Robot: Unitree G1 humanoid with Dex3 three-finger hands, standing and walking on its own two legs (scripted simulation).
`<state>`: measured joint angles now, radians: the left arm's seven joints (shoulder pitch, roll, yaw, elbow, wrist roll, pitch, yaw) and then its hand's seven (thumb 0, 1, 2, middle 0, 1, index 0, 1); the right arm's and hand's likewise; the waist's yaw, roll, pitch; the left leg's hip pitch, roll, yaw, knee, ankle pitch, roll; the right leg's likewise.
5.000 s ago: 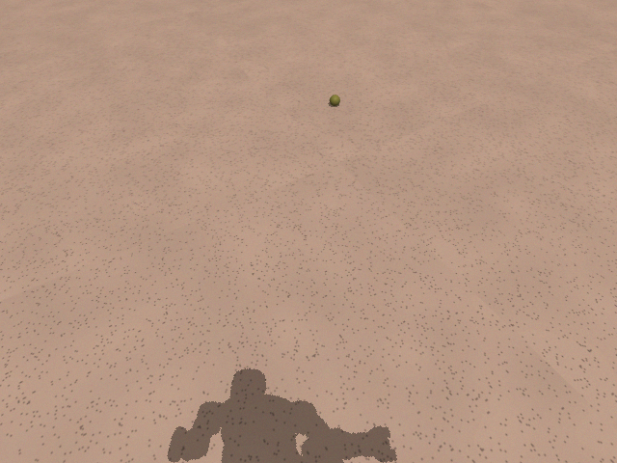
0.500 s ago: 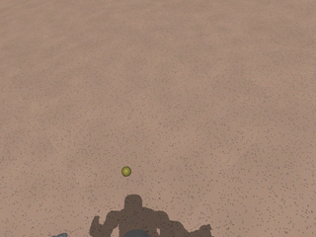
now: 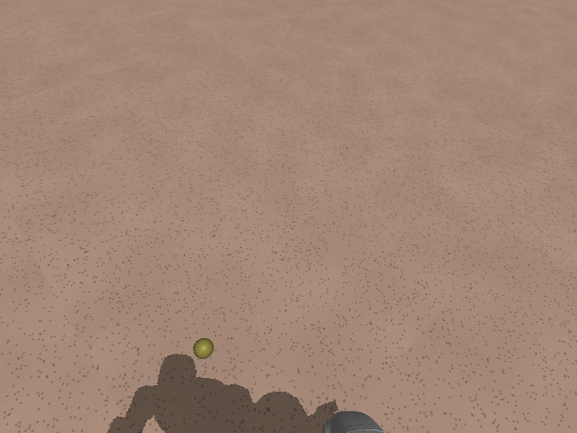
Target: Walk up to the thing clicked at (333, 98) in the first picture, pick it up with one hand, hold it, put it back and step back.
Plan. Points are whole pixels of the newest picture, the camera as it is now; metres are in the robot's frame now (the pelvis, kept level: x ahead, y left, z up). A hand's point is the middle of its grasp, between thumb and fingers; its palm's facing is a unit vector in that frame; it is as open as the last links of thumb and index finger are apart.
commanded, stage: walk up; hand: left
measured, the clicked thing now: (203, 348) +0.48 +0.24 -0.74
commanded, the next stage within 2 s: none
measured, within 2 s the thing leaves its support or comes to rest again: neither
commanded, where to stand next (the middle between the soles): +0.13 +0.00 m, yaw +0 degrees
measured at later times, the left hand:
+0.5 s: hand out of the picture +0.13 +0.25 -0.14, palm faces -0.03 -0.92 -0.38, open 7.4 cm
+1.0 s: hand (126, 431) +0.16 +0.25 -0.15, palm faces -0.03 -0.94 -0.34, open 7.4 cm
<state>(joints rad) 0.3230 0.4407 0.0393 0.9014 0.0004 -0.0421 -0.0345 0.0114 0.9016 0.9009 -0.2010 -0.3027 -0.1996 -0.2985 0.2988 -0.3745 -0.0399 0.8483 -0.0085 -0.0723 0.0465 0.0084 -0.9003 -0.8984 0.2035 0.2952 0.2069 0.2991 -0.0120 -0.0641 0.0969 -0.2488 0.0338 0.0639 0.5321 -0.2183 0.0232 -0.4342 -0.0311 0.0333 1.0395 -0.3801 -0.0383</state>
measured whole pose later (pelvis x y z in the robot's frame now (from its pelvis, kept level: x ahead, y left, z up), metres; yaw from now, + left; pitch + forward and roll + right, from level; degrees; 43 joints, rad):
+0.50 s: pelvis +0.05 -0.01 -0.01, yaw -1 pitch -3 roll +0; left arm 0.21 0.36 0.02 0.91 0.03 -0.03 -0.02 0.01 0.90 0.90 -0.20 -0.30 -0.20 -0.30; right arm 0.22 -0.40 -0.02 0.95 -0.01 -0.01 0.02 0.01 -0.90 -0.90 0.20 0.30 0.21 0.30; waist 0.03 0.03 0.09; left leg -0.31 0.03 0.00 0.73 -0.45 0.01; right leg -0.33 -0.03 -0.03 0.58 -0.20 -0.02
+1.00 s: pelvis +0.09 -0.01 +0.00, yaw -1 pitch -3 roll +0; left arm 0.15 0.36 0.00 1.09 0.00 -0.02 -0.02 0.01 0.90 0.90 -0.20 -0.30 -0.20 -0.30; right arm 0.14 -0.37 0.00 1.06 0.00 -0.03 0.01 0.01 -0.90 -0.90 0.20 0.30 0.21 0.30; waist 0.01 0.02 0.06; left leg -0.16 0.03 0.02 0.48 -0.28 -0.02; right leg -0.21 -0.02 -0.01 0.47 -0.22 0.01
